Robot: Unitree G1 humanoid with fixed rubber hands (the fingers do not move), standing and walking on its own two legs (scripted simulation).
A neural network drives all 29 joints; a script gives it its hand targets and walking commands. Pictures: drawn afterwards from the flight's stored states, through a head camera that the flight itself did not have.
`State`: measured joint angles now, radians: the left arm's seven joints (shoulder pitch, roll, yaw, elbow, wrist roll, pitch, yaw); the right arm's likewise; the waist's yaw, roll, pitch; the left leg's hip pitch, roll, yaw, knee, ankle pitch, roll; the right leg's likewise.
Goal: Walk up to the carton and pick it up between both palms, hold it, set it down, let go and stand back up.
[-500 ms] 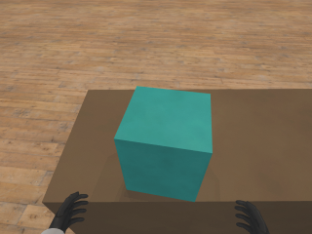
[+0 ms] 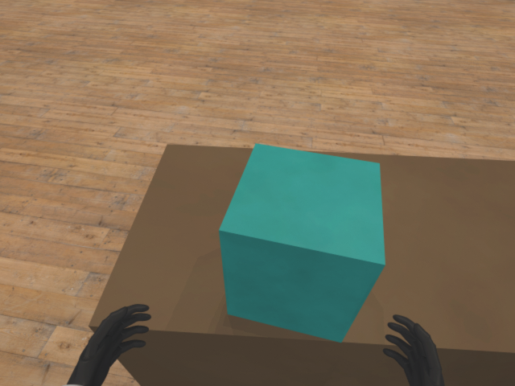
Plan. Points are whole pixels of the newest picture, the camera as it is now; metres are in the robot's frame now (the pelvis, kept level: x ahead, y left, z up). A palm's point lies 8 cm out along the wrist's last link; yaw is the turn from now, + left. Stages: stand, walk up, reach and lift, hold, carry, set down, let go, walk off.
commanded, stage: reach and lift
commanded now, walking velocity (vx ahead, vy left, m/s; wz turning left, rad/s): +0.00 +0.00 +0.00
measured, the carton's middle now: (298, 243) +0.36 -0.06 +0.03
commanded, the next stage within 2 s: none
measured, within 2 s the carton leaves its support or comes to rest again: neither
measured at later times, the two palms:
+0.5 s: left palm (109, 327) +0.20 +0.21 +0.06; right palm (434, 347) +0.17 -0.21 +0.06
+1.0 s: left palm (121, 259) +0.28 +0.20 +0.10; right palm (444, 296) +0.22 -0.23 +0.11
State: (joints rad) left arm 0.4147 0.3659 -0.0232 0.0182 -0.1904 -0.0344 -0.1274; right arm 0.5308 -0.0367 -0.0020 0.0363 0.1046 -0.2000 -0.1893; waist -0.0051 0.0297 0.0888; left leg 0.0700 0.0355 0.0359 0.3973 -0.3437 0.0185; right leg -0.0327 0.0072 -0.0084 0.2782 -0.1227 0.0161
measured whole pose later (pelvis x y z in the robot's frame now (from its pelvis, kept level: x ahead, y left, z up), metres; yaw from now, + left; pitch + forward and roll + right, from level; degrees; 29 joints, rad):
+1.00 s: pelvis +0.00 -0.01 +0.00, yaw +1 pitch -3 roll -2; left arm 0.00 0.37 0.08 -0.15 -0.25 0.40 -0.14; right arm 0.21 -0.15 -0.04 -0.35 0.24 0.38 -0.28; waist -0.06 -0.01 0.04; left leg 0.00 0.03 0.02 0.35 -0.30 0.00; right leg -0.10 0.01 0.01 0.26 -0.11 0.02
